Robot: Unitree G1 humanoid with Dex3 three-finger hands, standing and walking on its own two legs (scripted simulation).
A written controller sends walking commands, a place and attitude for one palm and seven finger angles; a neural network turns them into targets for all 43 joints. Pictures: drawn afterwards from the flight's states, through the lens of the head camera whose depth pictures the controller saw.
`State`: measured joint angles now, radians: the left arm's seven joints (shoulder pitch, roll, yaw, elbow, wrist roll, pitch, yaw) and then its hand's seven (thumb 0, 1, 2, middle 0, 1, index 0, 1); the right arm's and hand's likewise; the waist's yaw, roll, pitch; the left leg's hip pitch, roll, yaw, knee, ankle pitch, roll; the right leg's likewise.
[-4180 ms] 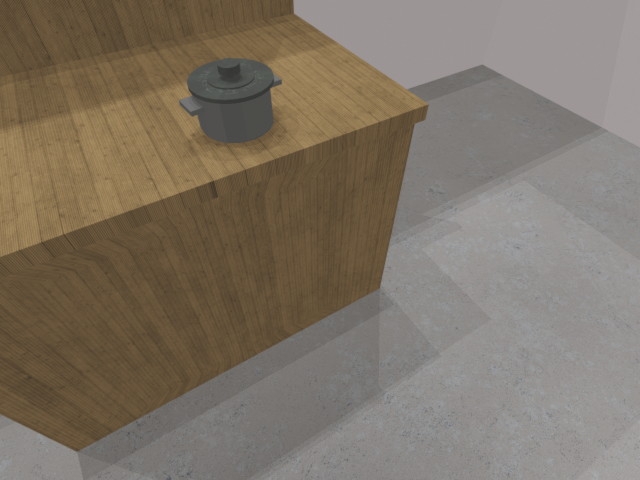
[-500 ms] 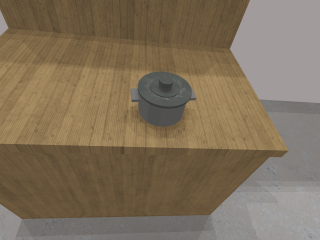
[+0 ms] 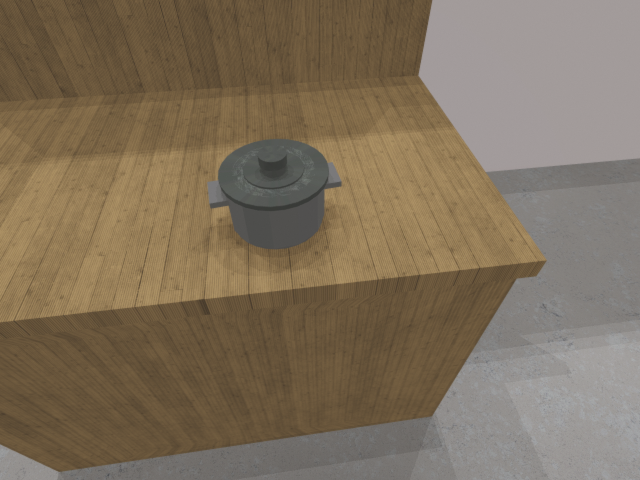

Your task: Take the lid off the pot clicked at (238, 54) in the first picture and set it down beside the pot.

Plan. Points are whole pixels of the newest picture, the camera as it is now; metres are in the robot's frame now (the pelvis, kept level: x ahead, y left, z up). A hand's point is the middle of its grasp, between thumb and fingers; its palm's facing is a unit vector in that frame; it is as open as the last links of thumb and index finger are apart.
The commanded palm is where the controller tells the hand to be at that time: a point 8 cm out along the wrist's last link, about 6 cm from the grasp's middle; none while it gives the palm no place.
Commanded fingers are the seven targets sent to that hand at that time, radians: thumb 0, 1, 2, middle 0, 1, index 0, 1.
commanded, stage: look again from close up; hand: left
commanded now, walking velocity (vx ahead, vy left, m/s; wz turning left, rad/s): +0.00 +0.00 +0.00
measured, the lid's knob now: (272, 158) +0.52 +0.09 +0.14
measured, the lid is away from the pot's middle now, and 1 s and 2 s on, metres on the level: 0.00 0.00 0.00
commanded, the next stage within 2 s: lift the closed hand beside the body in 0.38 s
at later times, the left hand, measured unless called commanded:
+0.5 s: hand out of the picture -0.04 +0.17 -0.17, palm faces +0.05 -0.98 -0.17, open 7.4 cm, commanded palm +0.08 +0.22 -0.06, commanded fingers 0.00 0.90 0.90 -0.29 -0.40 -0.29 -0.40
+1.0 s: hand out of the picture +0.10 +0.22 +0.01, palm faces +0.28 -0.92 -0.27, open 3.5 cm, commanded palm +0.06 +0.27 +0.05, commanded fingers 0.00 0.90 0.90 -1.30 -1.50 -1.30 -1.50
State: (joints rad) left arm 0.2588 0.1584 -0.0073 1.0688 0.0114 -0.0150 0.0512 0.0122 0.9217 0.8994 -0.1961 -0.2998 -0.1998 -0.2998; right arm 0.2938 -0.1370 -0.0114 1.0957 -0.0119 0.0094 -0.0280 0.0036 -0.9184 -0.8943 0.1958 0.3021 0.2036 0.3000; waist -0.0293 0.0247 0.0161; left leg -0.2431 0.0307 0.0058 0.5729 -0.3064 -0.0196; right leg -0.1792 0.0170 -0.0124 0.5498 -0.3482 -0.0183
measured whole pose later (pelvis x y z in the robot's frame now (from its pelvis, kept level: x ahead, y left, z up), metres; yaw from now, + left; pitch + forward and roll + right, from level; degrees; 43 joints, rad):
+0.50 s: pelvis -0.01 +0.01 +0.01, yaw +1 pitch -2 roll -1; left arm 0.35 0.15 -0.01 1.10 0.02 -0.02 0.05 0.01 0.90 0.90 -0.20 -0.30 -0.20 -0.30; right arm 0.24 -0.16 -0.01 1.11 0.00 0.00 -0.03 0.00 -0.93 -0.89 0.20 0.30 0.20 0.30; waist 0.02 -0.02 0.03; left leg -0.22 0.02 0.00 0.50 -0.25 -0.01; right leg -0.15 0.01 -0.02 0.46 -0.29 -0.01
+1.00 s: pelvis -0.03 +0.01 +0.01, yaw +2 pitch -4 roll -1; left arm 0.65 0.22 0.06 -0.14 -0.02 -0.04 0.08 0.02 0.90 0.90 -0.96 -1.14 -0.97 -1.14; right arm 0.17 -0.21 0.01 0.52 0.01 -0.16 -0.06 0.00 -0.91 -0.89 0.20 0.30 0.21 0.30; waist 0.07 0.02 0.00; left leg -0.22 0.01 -0.02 0.51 -0.23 0.00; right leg -0.13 -0.01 -0.04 0.47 -0.27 0.00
